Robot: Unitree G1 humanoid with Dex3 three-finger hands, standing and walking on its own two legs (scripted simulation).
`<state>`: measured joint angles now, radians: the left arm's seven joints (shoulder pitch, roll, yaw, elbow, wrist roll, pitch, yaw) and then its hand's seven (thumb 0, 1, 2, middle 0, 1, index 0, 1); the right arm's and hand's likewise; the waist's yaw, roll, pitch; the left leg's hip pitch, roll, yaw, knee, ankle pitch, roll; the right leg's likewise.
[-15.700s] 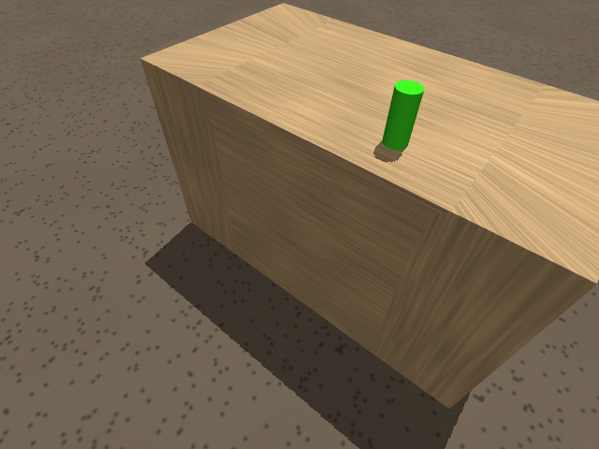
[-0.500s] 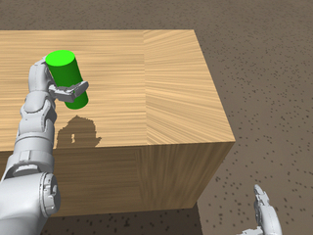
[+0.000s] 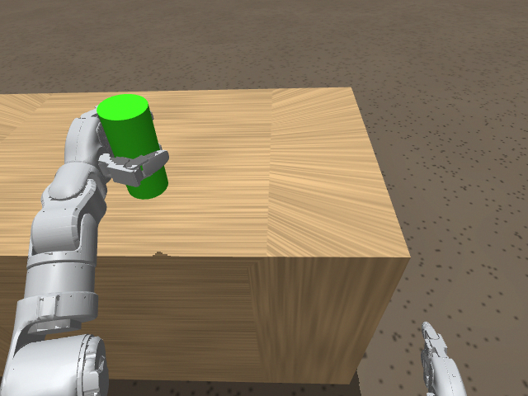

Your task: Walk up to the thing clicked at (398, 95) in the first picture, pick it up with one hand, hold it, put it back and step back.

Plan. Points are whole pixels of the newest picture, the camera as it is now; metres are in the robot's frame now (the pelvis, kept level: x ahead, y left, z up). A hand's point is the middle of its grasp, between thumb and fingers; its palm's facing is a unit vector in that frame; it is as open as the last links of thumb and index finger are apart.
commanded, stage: lift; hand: left
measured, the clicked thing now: (137, 150) +0.39 +0.18 +0.22
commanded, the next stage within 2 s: hold in 0.64 s
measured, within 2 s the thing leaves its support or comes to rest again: neither
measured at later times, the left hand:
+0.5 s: hand (122, 145) +0.34 +0.17 +0.26, palm faces +0.09 -1.00 -0.02, open 9.1 cm
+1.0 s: hand (105, 128) +0.33 +0.18 +0.29, palm faces +0.08 -1.00 -0.02, open 9.1 cm
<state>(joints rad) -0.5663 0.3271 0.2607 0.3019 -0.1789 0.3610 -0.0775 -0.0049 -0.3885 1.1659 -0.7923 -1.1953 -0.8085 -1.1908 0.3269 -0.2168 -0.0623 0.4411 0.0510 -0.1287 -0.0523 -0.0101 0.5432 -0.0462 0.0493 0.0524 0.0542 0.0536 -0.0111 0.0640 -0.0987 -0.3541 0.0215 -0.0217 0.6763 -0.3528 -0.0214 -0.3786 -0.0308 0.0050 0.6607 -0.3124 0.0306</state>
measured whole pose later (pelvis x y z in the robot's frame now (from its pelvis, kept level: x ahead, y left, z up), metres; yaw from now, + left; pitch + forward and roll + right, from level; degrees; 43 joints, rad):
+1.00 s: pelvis -0.01 +0.00 +0.01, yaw +1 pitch -2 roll +0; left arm -0.55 0.33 0.30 -0.04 -0.26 0.71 -0.07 0.00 -0.40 1.17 -0.81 -1.18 -0.82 -1.17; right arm 0.26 -0.22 -0.08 0.65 0.06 -0.28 -0.07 -0.01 0.53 -0.05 0.05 0.05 0.05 0.05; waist 0.02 0.08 -0.09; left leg -0.27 0.01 -0.02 0.61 -0.31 -0.01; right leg -0.29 -0.04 0.00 0.59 -0.27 0.04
